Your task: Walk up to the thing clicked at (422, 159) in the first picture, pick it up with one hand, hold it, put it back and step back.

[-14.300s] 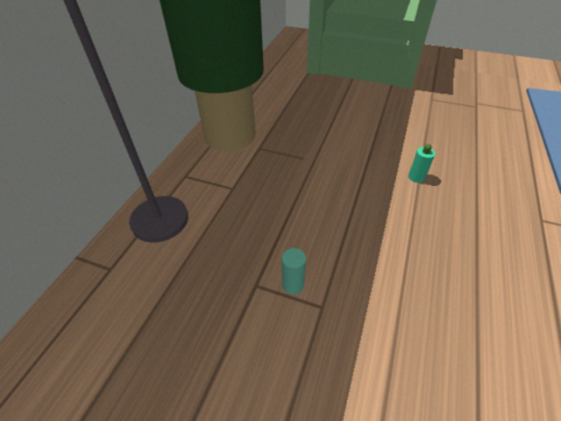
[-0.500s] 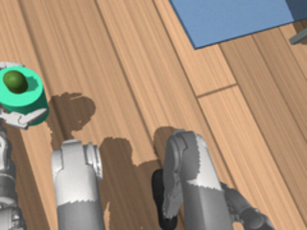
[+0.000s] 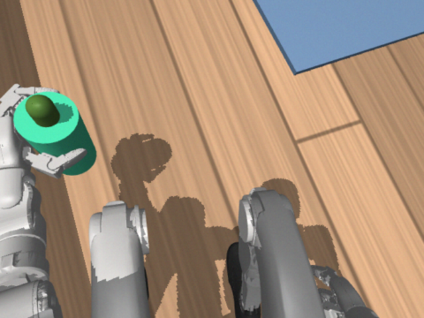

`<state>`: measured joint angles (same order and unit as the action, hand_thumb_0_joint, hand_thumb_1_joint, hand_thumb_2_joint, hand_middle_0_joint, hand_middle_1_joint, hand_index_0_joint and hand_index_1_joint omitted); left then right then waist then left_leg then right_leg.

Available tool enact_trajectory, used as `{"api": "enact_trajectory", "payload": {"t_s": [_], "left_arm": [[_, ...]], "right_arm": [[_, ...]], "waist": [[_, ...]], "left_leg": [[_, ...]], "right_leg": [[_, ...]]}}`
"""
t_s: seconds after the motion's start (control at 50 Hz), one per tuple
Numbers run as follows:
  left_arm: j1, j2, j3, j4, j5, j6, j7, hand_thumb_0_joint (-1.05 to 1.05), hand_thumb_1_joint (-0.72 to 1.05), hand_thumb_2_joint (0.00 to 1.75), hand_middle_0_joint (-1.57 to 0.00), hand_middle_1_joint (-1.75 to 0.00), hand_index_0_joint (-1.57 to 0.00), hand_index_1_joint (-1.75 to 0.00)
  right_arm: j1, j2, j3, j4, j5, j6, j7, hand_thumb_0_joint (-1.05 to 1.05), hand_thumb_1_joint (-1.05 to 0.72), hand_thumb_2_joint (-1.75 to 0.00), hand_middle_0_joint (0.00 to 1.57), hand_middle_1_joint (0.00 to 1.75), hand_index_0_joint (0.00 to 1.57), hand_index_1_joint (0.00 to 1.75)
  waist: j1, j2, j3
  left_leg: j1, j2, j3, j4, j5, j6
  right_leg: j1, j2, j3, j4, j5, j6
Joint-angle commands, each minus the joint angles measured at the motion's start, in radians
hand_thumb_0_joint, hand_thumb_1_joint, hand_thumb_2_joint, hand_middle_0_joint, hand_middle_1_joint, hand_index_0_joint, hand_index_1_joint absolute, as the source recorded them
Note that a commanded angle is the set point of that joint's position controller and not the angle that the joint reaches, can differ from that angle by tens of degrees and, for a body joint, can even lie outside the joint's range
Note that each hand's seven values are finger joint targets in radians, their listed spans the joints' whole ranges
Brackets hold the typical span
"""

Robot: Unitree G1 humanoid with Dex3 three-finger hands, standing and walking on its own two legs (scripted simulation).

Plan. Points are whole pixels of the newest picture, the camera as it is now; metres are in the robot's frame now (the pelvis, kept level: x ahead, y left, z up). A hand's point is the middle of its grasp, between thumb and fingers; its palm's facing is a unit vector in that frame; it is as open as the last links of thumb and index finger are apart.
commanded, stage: settle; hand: left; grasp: from the side
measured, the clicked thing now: (59, 134) +0.44 +0.25 -0.06
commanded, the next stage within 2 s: lift in 0.70 s
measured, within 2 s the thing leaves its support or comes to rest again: neither
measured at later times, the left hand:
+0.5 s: hand (45, 125) +0.44 +0.25 -0.02, palm faces +0.20 -0.98 -0.06, open 11.6 cm
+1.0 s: hand (42, 119) +0.44 +0.25 +0.00, palm faces +0.17 -0.98 -0.05, open 11.6 cm
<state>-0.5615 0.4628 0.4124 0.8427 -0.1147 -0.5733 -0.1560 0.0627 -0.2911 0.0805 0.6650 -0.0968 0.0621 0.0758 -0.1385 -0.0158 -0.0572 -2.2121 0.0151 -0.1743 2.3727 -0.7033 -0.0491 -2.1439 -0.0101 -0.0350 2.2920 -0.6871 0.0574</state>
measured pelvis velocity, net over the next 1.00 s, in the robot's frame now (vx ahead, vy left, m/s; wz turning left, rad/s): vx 0.00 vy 0.00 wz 0.04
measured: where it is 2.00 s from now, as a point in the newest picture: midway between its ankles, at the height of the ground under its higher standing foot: (192, 309)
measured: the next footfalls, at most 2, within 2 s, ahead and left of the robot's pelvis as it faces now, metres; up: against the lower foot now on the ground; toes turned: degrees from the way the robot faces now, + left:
none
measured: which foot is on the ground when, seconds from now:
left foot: down 0.00-1.00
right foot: down 0.00-1.00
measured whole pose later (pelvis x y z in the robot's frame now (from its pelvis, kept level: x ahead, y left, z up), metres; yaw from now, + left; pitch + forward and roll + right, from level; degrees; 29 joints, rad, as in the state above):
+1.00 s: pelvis +0.00 +0.00 +0.04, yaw +2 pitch +33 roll -4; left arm -0.59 0.41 0.44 0.85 -0.11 -0.52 -0.21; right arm 0.11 -0.28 0.02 0.68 -0.07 0.02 0.04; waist -0.13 0.00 -0.12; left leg -2.12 0.02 -0.12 2.24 -0.69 -0.05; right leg -2.08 -0.02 -0.01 2.19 -0.68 0.05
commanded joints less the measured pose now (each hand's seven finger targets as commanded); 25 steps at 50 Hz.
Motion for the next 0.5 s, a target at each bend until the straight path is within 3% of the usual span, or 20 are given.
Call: {"api": "enact_trajectory", "payload": {"t_s": [0.0, 0.02, 0.04, 0.06, 0.1, 0.16, 0.2, 0.28, 0.34, 0.48], "left_arm": [[-0.392, 0.259, 0.078, -0.31, -0.046, -0.124, -0.02, 0.0, -0.13, 1.2, -1.18, -1.35, -1.18, -1.37], [-0.38, 0.264, 0.096, -0.296, -0.048, -0.119, -0.018, 0.0, -0.13, 1.2, -1.17, -1.34, -1.17, -1.37], [-0.396, 0.258, 0.081, -0.298, -0.045, -0.115, -0.022, 0.0, -0.15, 1.19, -1.18, -1.34, -1.18, -1.37], [-0.375, 0.269, 0.102, -0.281, -0.044, -0.112, -0.02, 0.0, -0.15, 1.2, -1.18, -1.34, -1.17, -1.37], [-0.399, 0.255, 0.091, -0.303, -0.048, -0.111, -0.026, 0.0, -0.12, 1.22, -1.19, -1.36, -1.19, -1.38], [-0.396, 0.266, 0.116, -0.304, -0.046, -0.106, -0.022, 0.0, -0.12, 1.22, -1.19, -1.35, -1.19, -1.38], [-0.416, 0.264, 0.113, -0.312, -0.042, -0.108, -0.017, 0.0, -0.13, 1.23, -1.2, -1.36, -1.2, -1.39], [-0.442, 0.284, 0.117, -0.356, -0.038, -0.111, -0.018, 0.0, -0.16, 1.24, -1.23, -1.39, -1.22, -1.42], [-0.45, 0.259, 0.096, -0.345, -0.034, -0.103, -0.016, 0.0, -0.14, 1.26, -1.22, -1.38, -1.21, -1.41], [-0.45, 0.247, 0.092, -0.334, -0.038, -0.097, -0.031, 0.0, -0.12, 1.29, -1.23, -1.41, -1.22, -1.44]], "right_arm": [[0.127, -0.222, -0.087, -0.055, 0.001, -0.02, -0.02, 0.0, -0.91, -0.91, 0.2, 0.3, 0.2, 0.3], [0.138, -0.22, -0.09, -0.051, 0.004, -0.022, -0.021, 0.0, -0.91, -0.91, 0.2, 0.3, 0.2, 0.3], [0.127, -0.221, -0.092, -0.054, 0.007, -0.023, -0.022, 0.0, -0.91, -0.91, 0.2, 0.3, 0.2, 0.3], [0.137, -0.216, -0.091, -0.052, 0.006, -0.024, -0.021, 0.0, -0.92, -0.91, 0.2, 0.3, 0.2, 0.3], [0.143, -0.216, -0.1, -0.051, 0.007, -0.026, -0.026, 0.0, -0.91, -0.91, 0.2, 0.3, 0.2, 0.3], [0.152, -0.208, -0.1, -0.048, 0.01, -0.032, -0.026, 0.0, -0.91, -0.91, 0.2, 0.3, 0.2, 0.3], [0.147, -0.207, -0.104, -0.052, 0.011, -0.032, -0.029, 0.0, -0.92, -0.91, 0.2, 0.3, 0.2, 0.3], [0.149, -0.201, -0.11, -0.042, 0.009, -0.037, -0.033, 0.0, -0.92, -0.91, 0.2, 0.3, 0.2, 0.3], [0.145, -0.2, -0.113, -0.045, 0.013, -0.041, -0.035, 0.0, -0.92, -0.91, 0.2, 0.3, 0.2, 0.3], [0.173, -0.199, -0.119, -0.028, 0.017, -0.051, -0.039, 0.0, -0.92, -0.91, 0.2, 0.3, 0.2, 0.3]], "waist": [[0.007, 0.246, -0.761], [0.018, 0.229, -0.768], [0.014, 0.241, -0.749], [0.018, 0.229, -0.757], [0.015, 0.209, -0.779], [0.027, 0.221, -0.784], [0.017, 0.223, -0.774], [0.031, 0.253, -0.8], [0.023, 0.28, -0.789], [0.012, 0.262, -0.795]], "left_leg": [[0.478, -0.007, 0.117, -0.291, 0.176, 0.062], [0.483, -0.007, 0.122, -0.291, 0.183, 0.063], [0.475, -0.008, 0.122, -0.299, 0.16, 0.063], [0.468, -0.008, 0.125, -0.297, 0.157, 0.064], [0.467, -0.007, 0.132, -0.29, 0.178, 0.068], [0.491, -0.006, 0.129, -0.307, 0.205, 0.064], [0.492, -0.006, 0.126, -0.317, 0.175, 0.065], [0.518, -0.006, 0.135, -0.328, 0.189, 0.062], [0.563, -0.006, 0.125, -0.359, 0.161, 0.055], [0.579, -0.008, 0.128, -0.362, 0.214, 0.057]], "right_leg": [[0.4, 0.03, -0.076, -0.238, 0.219, -0.087], [0.403, 0.03, -0.073, -0.244, 0.224, -0.087], [0.382, 0.029, -0.073, -0.245, 0.202, -0.089], [0.403, 0.03, -0.069, -0.253, 0.198, -0.086], [0.435, 0.03, -0.061, -0.263, 0.224, -0.082], [0.427, 0.027, -0.062, -0.257, 0.239, -0.086], [0.409, 0.027, -0.063, -0.265, 0.21, -0.086], [0.419, 0.024, -0.05, -0.272, 0.22, -0.089], [0.366, 0.021, -0.057, -0.272, 0.184, -0.097], [0.392, 0.015, -0.053, -0.285, 0.229, -0.093]]}}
